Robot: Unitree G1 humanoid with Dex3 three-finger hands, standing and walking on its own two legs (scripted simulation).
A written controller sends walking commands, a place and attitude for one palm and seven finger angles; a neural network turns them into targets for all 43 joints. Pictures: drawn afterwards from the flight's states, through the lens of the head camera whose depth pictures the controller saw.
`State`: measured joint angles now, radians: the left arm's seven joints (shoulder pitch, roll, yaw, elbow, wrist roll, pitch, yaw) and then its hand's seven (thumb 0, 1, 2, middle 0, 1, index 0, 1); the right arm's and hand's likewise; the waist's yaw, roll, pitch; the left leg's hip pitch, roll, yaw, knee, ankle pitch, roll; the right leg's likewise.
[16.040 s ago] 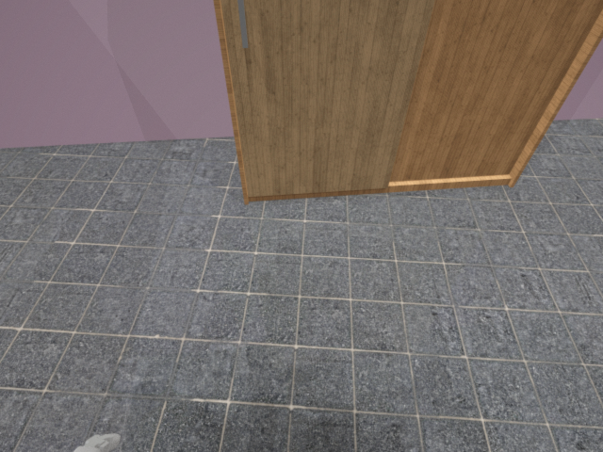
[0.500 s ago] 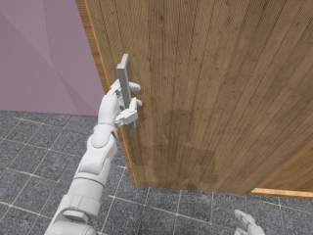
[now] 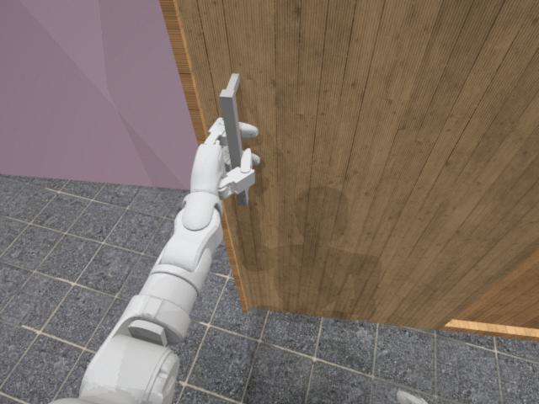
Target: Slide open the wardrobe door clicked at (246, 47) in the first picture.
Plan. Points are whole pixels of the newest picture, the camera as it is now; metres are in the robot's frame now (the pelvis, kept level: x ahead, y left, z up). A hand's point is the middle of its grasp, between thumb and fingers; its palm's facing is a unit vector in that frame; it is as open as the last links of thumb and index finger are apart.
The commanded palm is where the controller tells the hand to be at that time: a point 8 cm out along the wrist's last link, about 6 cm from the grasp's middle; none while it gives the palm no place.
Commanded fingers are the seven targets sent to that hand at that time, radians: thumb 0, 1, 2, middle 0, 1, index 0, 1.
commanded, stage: tug the door sideways, standing still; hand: left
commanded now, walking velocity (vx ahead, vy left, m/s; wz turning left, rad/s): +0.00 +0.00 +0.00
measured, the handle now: (239, 148) +0.48 +0.09 +0.11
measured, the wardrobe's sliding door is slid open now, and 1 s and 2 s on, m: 0.00 0.01 0.20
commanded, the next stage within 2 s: step sideways, sliding the door along in 0.16 s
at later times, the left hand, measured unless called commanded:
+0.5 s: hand (248, 174) +0.42 +0.06 +0.11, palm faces -0.02 -0.99 -0.12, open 5.7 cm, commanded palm +0.40 +0.07 +0.12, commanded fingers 0.00 0.90 0.90 -0.45 -1.40 -0.45 -1.40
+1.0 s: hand (263, 172) +0.42 +0.04 +0.11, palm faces +0.23 -0.97 -0.11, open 5.9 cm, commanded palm +0.39 +0.02 +0.12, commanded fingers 0.00 0.90 0.90 -0.45 -1.40 -0.45 -1.40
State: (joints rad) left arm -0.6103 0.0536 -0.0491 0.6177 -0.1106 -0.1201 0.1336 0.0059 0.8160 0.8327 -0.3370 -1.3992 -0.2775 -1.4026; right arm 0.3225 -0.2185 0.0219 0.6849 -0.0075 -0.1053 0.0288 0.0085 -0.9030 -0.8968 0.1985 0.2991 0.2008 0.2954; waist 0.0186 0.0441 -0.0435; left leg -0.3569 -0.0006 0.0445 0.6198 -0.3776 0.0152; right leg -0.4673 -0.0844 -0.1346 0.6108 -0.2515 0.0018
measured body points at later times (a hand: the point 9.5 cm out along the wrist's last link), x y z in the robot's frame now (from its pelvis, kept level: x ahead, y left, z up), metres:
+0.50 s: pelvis +0.01 -0.03 +0.00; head +0.05 -0.04 +0.44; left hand +0.41 +0.12 +0.12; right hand +0.14 -0.25 -0.13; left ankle -0.04 +0.10 -0.73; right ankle +0.01 -0.13 -0.71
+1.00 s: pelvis +0.05 -0.14 +0.00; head +0.14 -0.13 +0.43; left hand +0.41 +0.09 +0.12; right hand +0.29 -0.31 -0.11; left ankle -0.01 +0.06 -0.72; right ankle +0.12 -0.27 -0.71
